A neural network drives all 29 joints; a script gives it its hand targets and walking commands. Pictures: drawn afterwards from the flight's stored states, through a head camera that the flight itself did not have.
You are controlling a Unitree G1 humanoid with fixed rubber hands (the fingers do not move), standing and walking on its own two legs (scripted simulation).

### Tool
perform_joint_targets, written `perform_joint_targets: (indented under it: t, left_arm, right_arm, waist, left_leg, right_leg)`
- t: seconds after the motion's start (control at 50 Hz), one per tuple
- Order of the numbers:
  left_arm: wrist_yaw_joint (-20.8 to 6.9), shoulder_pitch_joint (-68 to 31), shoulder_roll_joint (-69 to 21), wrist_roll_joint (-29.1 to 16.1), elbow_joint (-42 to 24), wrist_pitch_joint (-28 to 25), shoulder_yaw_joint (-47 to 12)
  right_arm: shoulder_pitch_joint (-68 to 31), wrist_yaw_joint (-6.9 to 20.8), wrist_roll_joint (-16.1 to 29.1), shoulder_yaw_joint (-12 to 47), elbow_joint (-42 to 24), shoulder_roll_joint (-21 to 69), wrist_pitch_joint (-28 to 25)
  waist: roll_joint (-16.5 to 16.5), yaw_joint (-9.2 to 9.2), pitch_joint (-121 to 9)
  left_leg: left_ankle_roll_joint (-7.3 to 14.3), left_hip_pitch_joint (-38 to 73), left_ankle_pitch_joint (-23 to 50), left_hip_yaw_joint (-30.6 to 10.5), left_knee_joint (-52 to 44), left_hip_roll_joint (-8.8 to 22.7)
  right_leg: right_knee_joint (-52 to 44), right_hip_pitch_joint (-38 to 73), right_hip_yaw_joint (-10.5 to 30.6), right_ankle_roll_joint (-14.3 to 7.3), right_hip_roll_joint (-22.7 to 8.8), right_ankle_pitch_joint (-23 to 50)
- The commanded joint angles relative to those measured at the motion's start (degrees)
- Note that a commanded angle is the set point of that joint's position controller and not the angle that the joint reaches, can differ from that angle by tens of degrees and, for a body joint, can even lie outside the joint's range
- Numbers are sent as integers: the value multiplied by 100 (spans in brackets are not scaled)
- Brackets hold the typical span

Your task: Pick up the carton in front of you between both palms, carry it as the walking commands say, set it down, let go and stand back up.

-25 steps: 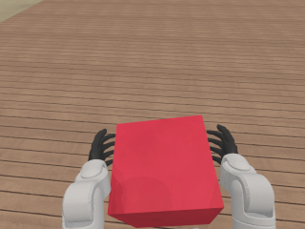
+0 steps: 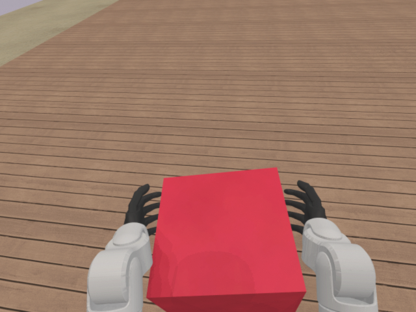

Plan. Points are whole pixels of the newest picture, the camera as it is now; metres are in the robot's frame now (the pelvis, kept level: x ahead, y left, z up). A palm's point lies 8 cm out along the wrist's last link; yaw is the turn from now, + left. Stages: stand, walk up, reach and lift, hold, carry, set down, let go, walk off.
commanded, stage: carry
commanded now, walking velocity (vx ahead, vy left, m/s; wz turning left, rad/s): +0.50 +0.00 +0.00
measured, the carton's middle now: (228, 252) +0.24 -0.01 +0.01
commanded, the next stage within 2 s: none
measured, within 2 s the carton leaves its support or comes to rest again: neither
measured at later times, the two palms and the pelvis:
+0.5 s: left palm (151, 118) +0.58 +0.17 +0.10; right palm (261, 114) +0.56 -0.12 +0.10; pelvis +0.34 +0.04 +0.00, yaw -2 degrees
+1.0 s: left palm (178, 62) +0.91 +0.13 +0.11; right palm (258, 61) +0.91 -0.17 +0.10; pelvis +0.67 -0.02 +0.00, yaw +0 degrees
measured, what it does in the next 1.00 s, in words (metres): walks ahead: left foot, then right foot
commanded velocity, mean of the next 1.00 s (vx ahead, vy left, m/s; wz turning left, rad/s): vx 0.41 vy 0.00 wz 0.00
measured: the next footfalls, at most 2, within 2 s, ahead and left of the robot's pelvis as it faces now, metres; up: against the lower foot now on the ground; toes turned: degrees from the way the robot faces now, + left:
left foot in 0.12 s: +0.29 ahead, +0.13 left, +0.00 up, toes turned +10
right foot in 0.64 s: +0.64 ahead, -0.10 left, +0.00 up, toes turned -12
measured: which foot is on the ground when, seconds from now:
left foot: up 0.00-0.10, down 0.12-0.68, up 0.70-1.00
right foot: down 0.00-0.16, up 0.18-0.62, down 0.64-1.00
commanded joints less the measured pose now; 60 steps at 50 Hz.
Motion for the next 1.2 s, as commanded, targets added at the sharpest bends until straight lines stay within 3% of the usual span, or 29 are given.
perform_joint_targets:
  t: [0.0, 0.06, 0.1, 0.12, 0.14, 0.16, 0.18, 0.22, 0.26, 0.32, 0.4, 0.56, 0.6, 0.62, 0.64, 0.66, 0.68, 0.72, 0.74, 0.78, 0.82, 0.96, 1.04, 1.08, 1.1, 1.12, 1.14, 1.16, 1.18]
  left_arm:
    - [-601, -1624, -4238, -1134, -166, -9, -2582]
    - [-592, -1691, -4321, -1192, -271, -57, -2707]
    - [-597, -1712, -4340, -1241, -380, -90, -2836]
    - [-600, -1726, -4302, -1241, -428, -107, -2885]
    - [-627, -1830, -4430, -1318, -601, -112, -2999]
    - [-676, -1897, -4560, -1413, -691, -147, -3125]
    - [-720, -1882, -4810, -1404, -626, -211, -3224]
    - [-812, -1805, -5206, -1371, -473, -350, -3241]
    - [-833, -1596, -5377, -1223, -303, -455, -3229]
    - [-776, -1322, -5298, -998, -210, -536, -3186]
    - [-666, -1370, -4987, -974, -395, -485, -3188]
    - [-449, -1498, -3975, -1212, -646, -95, -2948]
    - [-420, -1444, -3852, -1262, -626, -46, -2844]
    - [-407, -1390, -3813, -1283, -577, -39, -2788]
    - [-396, -1363, -3803, -1270, -608, -44, -2740]
    - [-407, -1434, -3762, -1259, -521, -51, -2684]
    - [-461, -1331, -4104, -1350, -483, -58, -2770]
    - [-613, -1623, -4624, -1476, -697, -145, -2906]
    - [-678, -1725, -4799, -1475, -694, -200, -2935]
    - [-789, -1772, -4996, -1474, -669, -293, -2996]
    - [-866, -1642, -4950, -1457, -609, -316, -3022]
    - [-785, -1349, -4363, -1323, -624, -207, -2835]
    - [-639, -1263, -4128, -1181, -602, -110, -2719]
    - [-598, -1371, -4077, -1177, -627, -67, -2742]
    - [-589, -1446, -4036, -1187, -636, -50, -2762]
    - [-581, -1517, -4008, -1188, -649, -23, -2795]
    - [-590, -1562, -4101, -1286, -710, 8, -2947]
    - [-630, -1527, -4232, -1350, -798, 12, -3043]
    - [-680, -1614, -4481, -1409, -808, -22, -3162]
  right_arm:
    - [-2036, 655, 1453, 2963, -401, 4412, -41]
    - [-2034, 685, 1485, 2940, -479, 4420, -84]
    - [-1795, 699, 1473, 2872, -385, 4447, -141]
    - [-1641, 711, 1432, 2837, -351, 4443, -170]
    - [-1698, 723, 1425, 2826, -313, 4451, -239]
    - [-1615, 772, 1508, 2849, -338, 4664, -294]
    - [-1704, 839, 1567, 2917, -497, 4859, -348]
    - [-1859, 956, 1607, 3056, -542, 5240, -494]
    - [-1879, 1045, 1643, 3172, -539, 5306, -584]
    - [-1704, 1129, 1667, 3223, -501, 5106, -613]
    - [-1681, 1078, 1703, 3192, -645, 4689, -568]
    - [-1600, 646, 1516, 2914, -773, 3802, -226]
    - [-1746, 582, 1537, 2925, -840, 3750, -163]
    - [-1744, 558, 1540, 2942, -856, 3722, -132]
    - [-1827, 539, 1541, 2919, -905, 3634, -114]
    - [-1836, 538, 1586, 3044, -1095, 3767, -72]
    - [-1909, 575, 1659, 3126, -1105, 3875, -74]
    - [-1950, 676, 1654, 3205, -1010, 4490, -179]
    - [-1981, 723, 1611, 3224, -931, 4694, -239]
    - [-1902, 789, 1504, 3244, -774, 4980, -348]
    - [-1758, 792, 1425, 3260, -696, 5029, -403]
    - [-1736, 655, 1453, 3284, -844, 4645, -275]
    - [-1831, 657, 1570, 3242, -902, 4320, -124]
    - [-1731, 668, 1552, 3134, -838, 4214, -93]
    - [-1698, 672, 1519, 3057, -811, 4148, -80]
    - [-1648, 674, 1479, 2973, -756, 4049, -65]
    - [-1624, 685, 1518, 2936, -620, 4121, -80]
    - [-1486, 723, 1598, 2915, -592, 4313, -130]
    - [-1532, 789, 1637, 2936, -658, 4531, -185]
  waist:
    - [-845, 80, 354]
    - [-972, 61, 247]
    - [-798, -105, -487]
    - [-324, -232, -992]
    - [1322, -236, -1662]
    - [1804, -168, -1488]
    - [1280, -174, -1373]
    - [213, -136, -1258]
    - [413, -93, -1162]
    - [714, -109, -823]
    - [712, -106, -207]
    - [804, -130, 460]
    - [855, -16, 65]
    - [566, 78, -306]
    - [-110, 183, -731]
    - [-1778, 172, -1344]
    - [-1893, 104, -1128]
    - [-880, 66, -1231]
    - [-458, 40, -1092]
    - [-619, 3, -1045]
    - [-793, 14, -878]
    - [-989, 13, -162]
    - [-1057, 66, -5]
    - [-779, -51, -169]
    - [-551, -74, -317]
    - [152, -85, -704]
    - [1111, -174, -1458]
    - [1186, -139, -1629]
    - [963, -110, -1526]
  left_leg:
    - [81, -297, 104, 288, -460, -162]
    - [271, 513, -19, 504, -796, -326]
    - [343, 2354, -503, 988, -1027, -830]
    - [407, 3771, -959, 90, -1088, -182]
    - [1257, 5133, -1919, -2810, -1756, 1464]
    - [1493, 5250, -687, -3833, -2357, 1822]
    - [1391, 5006, 263, -2968, -2098, 1665]
    - [974, 4181, 829, -1925, -1963, 1363]
    - [727, 3628, 163, -1324, -2286, 1128]
    - [761, 3412, -443, -862, -2720, 978]
    - [793, 3433, -546, -455, -3036, 794]
    - [627, 3808, 849, 153, -2707, 734]
    - [481, 3752, 2154, 446, -1632, 625]
    - [328, 3368, 2374, 688, -464, 356]
    - [191, 2548, 1219, 630, 998, 172]
    - [-127, 656, -490, 375, 2965, -563]
    - [-30, -50, -2363, -419, 3740, -770]
    - [269, -66, -1968, -805, 4065, -138]
    - [285, 49, -1629, -821, 3640, 55]
    - [240, 344, -1150, -634, 2971, 90]
    - [165, 243, -924, -438, 2456, 58]
    - [-20, 145, -229, 231, 269, -295]
    - [35, 895, 456, 456, -623, -482]
    - [93, 2036, 1152, 647, -1434, -610]
    - [73, 2776, 1726, 546, -1681, -457]
    - [198, 3820, 4146, -382, -1125, 493]
    - [1062, 5098, 5491, -1487, -937, 1514]
    - [1338, 4824, 4962, -1832, -1277, 1624]
    - [1255, 4460, 4107, -1600, -1538, 1506]
  right_leg:
    - [-306, 333, 495, -512, -1287, 1833]
    - [268, 416, 266, -362, -1300, 3075]
    - [2006, 22, -270, -100, -978, 4135]
    - [3312, -966, -203, 69, -822, 2992]
    - [5324, -2756, -68, 399, -80, 1458]
    - [6318, -3790, 615, 309, 309, -1083]
    - [6733, -3941, 1109, 143, -137, -1054]
    - [6126, -3765, 1177, 15, -550, -484]
    - [5424, -3453, 1005, 56, -599, -28]
    - [4525, -3595, 720, 195, -577, 348]
    - [3231, -3947, 424, 348, -592, 1091]
    - [1787, -3298, -4, 70, -396, 1538]
    - [1695, -2165, -389, -23, -53, 1130]
    - [1565, -1073, -540, -38, 214, 729]
    - [1376, -67, 518, -80, -556, -31]
    - [632, 1340, 3475, -944, -2145, -1034]
    - [-3, 1167, 4297, -1058, -2325, 199]
    - [473, 680, 2845, -808, -2080, 1689]
    - [428, 241, 2283, -630, -1920, 1800]
    - [117, -182, 1623, -393, -1670, 1192]
    - [-145, -228, 1291, -412, -1552, 827]
    - [222, 48, 168, -332, -1212, 3723]
    - [664, -11, -98, -208, -1144, 3801]
    - [1544, -331, -313, 34, -984, 3735]
    - [2036, -611, -285, 218, -853, 3388]
    - [2924, -1295, -162, 433, -596, 1688]
    - [3845, -2178, 258, 573, -200, -662]
    - [4168, -2231, 638, 493, -99, -1880]
    - [4074, -2195, 847, 388, -184, -2034]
